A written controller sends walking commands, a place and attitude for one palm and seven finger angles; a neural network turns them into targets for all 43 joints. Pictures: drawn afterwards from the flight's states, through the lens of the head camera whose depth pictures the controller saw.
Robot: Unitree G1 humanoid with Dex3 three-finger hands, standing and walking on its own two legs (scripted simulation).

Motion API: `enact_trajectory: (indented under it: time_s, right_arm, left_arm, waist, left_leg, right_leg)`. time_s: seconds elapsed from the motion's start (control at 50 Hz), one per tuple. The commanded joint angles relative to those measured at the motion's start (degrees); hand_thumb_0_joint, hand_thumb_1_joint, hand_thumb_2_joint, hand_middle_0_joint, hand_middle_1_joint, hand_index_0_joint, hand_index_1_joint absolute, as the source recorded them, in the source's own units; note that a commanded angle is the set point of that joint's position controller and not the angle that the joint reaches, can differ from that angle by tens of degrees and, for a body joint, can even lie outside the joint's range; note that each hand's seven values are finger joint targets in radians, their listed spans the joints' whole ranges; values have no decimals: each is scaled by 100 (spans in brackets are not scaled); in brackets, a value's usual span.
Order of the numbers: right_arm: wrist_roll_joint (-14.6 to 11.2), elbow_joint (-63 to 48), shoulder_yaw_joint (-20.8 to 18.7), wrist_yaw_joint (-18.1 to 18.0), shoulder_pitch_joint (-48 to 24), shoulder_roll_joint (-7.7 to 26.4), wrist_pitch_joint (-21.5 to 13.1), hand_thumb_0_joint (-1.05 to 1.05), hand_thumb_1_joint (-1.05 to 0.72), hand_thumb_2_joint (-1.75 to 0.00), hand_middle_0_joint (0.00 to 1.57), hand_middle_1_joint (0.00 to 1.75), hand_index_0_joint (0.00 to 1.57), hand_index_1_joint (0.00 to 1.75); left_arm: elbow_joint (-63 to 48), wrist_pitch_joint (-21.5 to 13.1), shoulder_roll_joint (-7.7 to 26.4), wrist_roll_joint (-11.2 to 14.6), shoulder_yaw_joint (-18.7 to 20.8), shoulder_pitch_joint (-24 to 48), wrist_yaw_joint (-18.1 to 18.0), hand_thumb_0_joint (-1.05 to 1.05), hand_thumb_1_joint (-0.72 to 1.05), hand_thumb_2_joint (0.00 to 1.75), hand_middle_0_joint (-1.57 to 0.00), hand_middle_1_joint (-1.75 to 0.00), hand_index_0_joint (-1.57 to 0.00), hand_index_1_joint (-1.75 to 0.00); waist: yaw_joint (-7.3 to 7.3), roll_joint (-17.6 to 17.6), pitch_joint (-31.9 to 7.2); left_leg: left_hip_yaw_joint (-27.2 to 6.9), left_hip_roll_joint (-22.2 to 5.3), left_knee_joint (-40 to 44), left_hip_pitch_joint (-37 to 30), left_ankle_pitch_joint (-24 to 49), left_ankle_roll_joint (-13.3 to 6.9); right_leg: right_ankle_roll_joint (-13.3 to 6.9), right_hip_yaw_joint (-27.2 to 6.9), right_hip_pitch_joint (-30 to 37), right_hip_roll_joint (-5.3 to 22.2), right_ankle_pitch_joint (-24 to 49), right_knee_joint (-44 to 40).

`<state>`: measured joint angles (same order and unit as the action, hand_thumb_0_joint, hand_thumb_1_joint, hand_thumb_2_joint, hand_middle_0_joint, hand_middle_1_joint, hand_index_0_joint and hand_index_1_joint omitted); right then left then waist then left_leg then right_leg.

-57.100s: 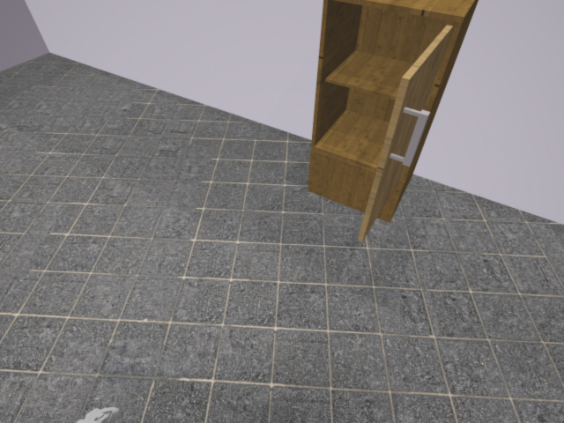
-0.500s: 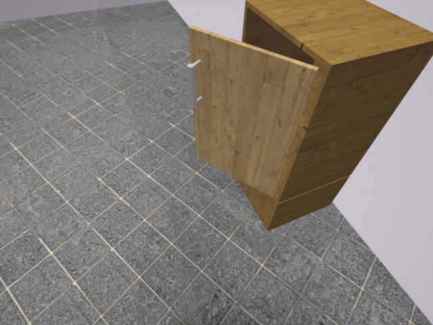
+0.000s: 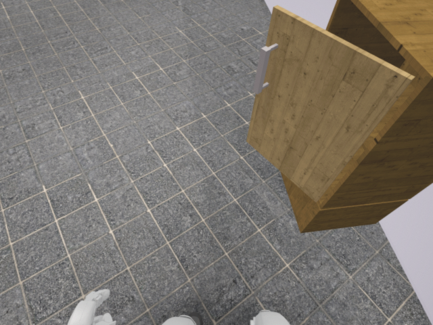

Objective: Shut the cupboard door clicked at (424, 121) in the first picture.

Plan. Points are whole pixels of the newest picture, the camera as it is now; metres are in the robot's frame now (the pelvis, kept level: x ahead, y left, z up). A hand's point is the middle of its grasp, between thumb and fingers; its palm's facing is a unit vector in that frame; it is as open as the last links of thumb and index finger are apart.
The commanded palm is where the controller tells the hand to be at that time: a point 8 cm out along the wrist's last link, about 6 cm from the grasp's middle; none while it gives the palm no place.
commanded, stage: walk to a spot facing it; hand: left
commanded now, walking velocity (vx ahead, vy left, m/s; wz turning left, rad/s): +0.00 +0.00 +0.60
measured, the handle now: (265, 69) +0.84 -0.14 -0.05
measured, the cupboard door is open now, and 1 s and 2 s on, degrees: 32 32 32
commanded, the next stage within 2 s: none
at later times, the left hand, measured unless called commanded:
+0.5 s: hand out of the picture -0.04 +0.17 -0.19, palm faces +0.38 -0.90 -0.23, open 7.4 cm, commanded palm none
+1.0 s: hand out of the picture +0.02 +0.18 -0.15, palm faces +0.57 -0.77 -0.29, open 7.4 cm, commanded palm none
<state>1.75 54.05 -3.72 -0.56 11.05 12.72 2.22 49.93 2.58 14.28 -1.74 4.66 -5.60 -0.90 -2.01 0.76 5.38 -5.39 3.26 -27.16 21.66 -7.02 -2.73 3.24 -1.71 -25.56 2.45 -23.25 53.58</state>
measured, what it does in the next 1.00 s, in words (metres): steps on the spot, turning left: right foot, then left foot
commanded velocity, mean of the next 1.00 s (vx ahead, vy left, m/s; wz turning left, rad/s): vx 0.00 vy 0.00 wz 0.60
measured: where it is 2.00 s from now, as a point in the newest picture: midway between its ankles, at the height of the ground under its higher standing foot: (169, 316)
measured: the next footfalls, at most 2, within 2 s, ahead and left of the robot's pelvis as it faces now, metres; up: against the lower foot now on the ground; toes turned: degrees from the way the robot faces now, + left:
right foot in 0.12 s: +0.03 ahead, -0.17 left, +0.00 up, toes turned +6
left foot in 0.48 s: +0.02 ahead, +0.09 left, +0.00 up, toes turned +25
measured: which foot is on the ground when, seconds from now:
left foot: down 0.00-0.12, up 0.14-0.46, down 0.48-0.90, up 0.92-1.00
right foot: up 0.00-0.10, down 0.12-0.50, up 0.52-0.88, down 0.90-1.00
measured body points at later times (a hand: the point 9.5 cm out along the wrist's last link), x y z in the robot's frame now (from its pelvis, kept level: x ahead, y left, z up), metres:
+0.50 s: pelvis +0.01 -0.02 -0.02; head +0.07 +0.02 +0.42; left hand -0.06 +0.22 -0.17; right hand +0.21 -0.23 -0.15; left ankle -0.02 +0.08 -0.74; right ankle +0.00 -0.17 -0.73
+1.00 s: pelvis +0.04 -0.05 -0.01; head +0.09 -0.04 +0.44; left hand -0.01 +0.22 -0.13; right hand +0.25 -0.23 -0.17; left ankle -0.04 +0.04 -0.67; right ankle +0.13 -0.14 -0.74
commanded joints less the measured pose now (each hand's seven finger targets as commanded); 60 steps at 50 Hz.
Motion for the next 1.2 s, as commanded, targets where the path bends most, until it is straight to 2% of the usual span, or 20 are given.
enact_trajectory:
  time_s: [0.0,0.06,0.08,0.1,0.12,0.18,0.22,0.3,0.4,0.44,0.46,0.48,0.5,0.58,0.82,0.84,0.88,0.92,1.0,1.18]
  right_arm:
    - [38,-434,-341,-20,146,1175,-3,0,-90,-90,20,30,20,30]
    - [-20,-625,-369,6,-207,1079,59,0,-90,-90,20,30,20,30]
    - [-78,-664,-353,40,-164,814,76,0,-90,-90,20,30,20,30]
    - [-106,-756,-324,56,-42,395,52,0,-90,-90,20,30,20,30]
    - [-6,-721,-370,81,-163,772,53,0,-90,-90,20,30,20,30]
    - [-7,-580,-324,164,197,598,106,0,-90,-90,20,30,20,30]
    - [-49,-671,-234,199,-49,564,80,0,-90,-90,20,30,20,30]
    - [-72,-836,-107,223,-718,393,85,0,-90,-90,20,30,20,30]
    - [-98,-809,-66,210,-588,428,5,0,-90,-90,20,30,20,30]
    - [-53,-562,-163,195,249,784,-71,0,-90,-90,20,30,20,30]
    - [-18,-490,-341,147,648,1494,-127,0,-90,-90,20,30,20,30]
    - [-110,-367,-393,96,1079,1729,-86,0,-90,-90,20,30,20,30]
    - [-88,-346,-341,61,987,1610,-48,0,-90,-90,20,30,20,30]
    - [-28,-602,-180,-86,32,1146,-103,0,-90,-90,20,30,20,30]
    - [-20,-750,-285,-26,-314,1127,-40,0,-90,-90,20,30,20,30]
    - [-68,-768,-281,-5,-323,1017,-44,0,-90,-90,20,30,20,30]
    - [-126,-884,-247,59,-41,489,-37,0,-90,-90,20,30,20,30]
    - [-30,-708,-296,126,122,628,66,0,-90,-90,20,30,20,30]
    - [-55,-551,-229,222,121,539,130,0,-90,-90,20,30,20,30]
    - [-78,-634,-94,258,-124,346,-79,0,-90,-90,20,30,20,30]
  left_arm:
    - [-323,-68,352,23,57,-501,-47,0,90,90,-20,-30,-20,-30]
    - [-181,-97,541,52,123,-1221,-66,0,90,90,-20,-30,-20,-30]
    - [-187,-166,920,-14,195,-1439,-97,0,90,90,-20,-30,-20,-30]
    - [-324,-202,1427,-106,290,-1195,-139,0,90,90,-20,-30,-20,-30]
    - [-451,-178,1229,-32,173,-572,-175,0,90,90,-20,-30,-20,-30]
    - [-564,-259,687,12,65,-41,-162,0,90,90,-20,-30,-20,-30]
    - [-439,-308,659,14,43,-492,-168,0,90,90,-20,-30,-20,-30]
    - [-203,-275,890,-8,145,-1346,-170,0,90,90,-20,-30,-20,-30]
    - [-175,-248,1046,-26,230,-1445,-128,0,90,90,-20,-30,-20,-30]
    - [-230,-241,972,63,213,-1299,-105,0,90,90,-20,-30,-20,-30]
    - [-431,-214,556,112,133,-1269,-60,0,90,90,-20,-30,-20,-30]
    - [-665,-176,425,78,-9,-798,-93,0,90,90,-20,-30,-20,-30]
    - [-747,-126,550,54,29,-666,-123,0,90,90,-20,-30,-20,-30]
    - [-438,-54,523,41,81,-546,-39,0,90,90,-20,-30,-20,-30]
    - [-454,-152,423,87,72,-939,-22,0,90,90,-20,-30,-20,-30]
    - [-395,-218,548,78,113,-1192,-39,0,90,90,-20,-30,-20,-30]
    - [-475,-301,1417,-61,261,-1256,-113,0,90,90,-20,-30,-20,-30]
    - [-624,-255,917,3,117,-570,-132,0,90,90,-20,-30,-20,-30]
    - [-698,-265,619,14,30,-270,-136,0,90,90,-20,-30,-20,-30]
    - [-232,-291,1043,-34,262,-1109,-20,0,90,90,-20,-30,-20,-30]
  waist:
    - [68,1057,-885]
    - [407,859,-928]
    - [499,-35,-981]
    - [460,-1810,-724]
    - [240,-1253,-276]
    - [-172,-1094,-406]
    - [21,-1295,-449]
    - [443,-1260,-519]
    - [392,-1484,-700]
    - [-92,-759,-1185]
    - [-305,1147,-1557]
    - [-475,1483,-1649]
    - [-405,908,-1483]
    - [-30,809,-747]
    - [351,862,-726]
    - [490,466,-823]
    - [539,-2021,-954]
    - [158,-1033,-557]
    - [-16,-1422,-426]
    - [373,-1190,-720]
  left_leg:
    - [-1929,-1220,968,-660,-598,-618]
    - [-1696,-751,618,309,-1048,-237]
    - [-1233,-250,-336,1034,-1571,116]
    - [-9,497,-2330,1849,-2263,578]
    - [-158,42,-3613,1596,-2469,463]
    - [105,-245,-4503,1507,-1705,558]
    - [402,-318,-4036,1525,-1646,624]
    - [845,-317,-2754,1224,-1823,588]
    - [1228,-180,-1059,113,-1597,396]
    - [866,-419,176,-1658,251,223]
    - [-1243,-2047,243,-2939,2486,-526]
    - [-1863,-2682,201,-3042,4475,-1090]
    - [-1411,-2735,225,-2594,3631,-1203]
    - [-897,-1746,471,-1495,2140,-724]
    - [-1357,-1214,129,-249,1074,-485]
    - [-1229,-946,-232,192,452,-273]
    - [155,325,-2977,1298,-2873,447]
    - [-91,-199,-4521,1165,-2247,373]
    - [365,-445,-4486,1001,-1595,570]
    - [1243,-403,-1038,-164,-2140,376]
  right_leg:
    - [-10,153,388,-274,-167,-979]
    - [-112,323,1881,-387,499,-2629]
    - [-368,-498,2548,381,193,-3662]
    - [-1072,-2596,2262,2213,-559,-4461]
    - [-1242,-2317,1120,2532,-39,-4348]
    - [-1092,-767,1377,1569,2279,-3464]
    - [-1020,-28,2085,1422,4099,-3011]
    - [-920,297,2770,1510,4980,-2674]
    - [-814,589,2600,1649,5204,-2112]
    - [-388,1045,1613,1448,4132,-775]
    - [39,1203,-201,612,370,536]
    - [57,592,-787,378,-1519,1304]
    - [-3,253,-744,536,-1429,1425]
    - [109,143,-622,441,-269,1225]
    - [39,384,1342,-211,703,-1906]
    - [39,296,2045,-36,1283,-2690]
    - [-958,-2276,2336,2508,1553,-3929]
    - [-1206,-1225,1299,2164,967,-3820]
    - [-936,175,1261,1546,2213,-3468]
    - [-857,529,1901,2009,863,-2992]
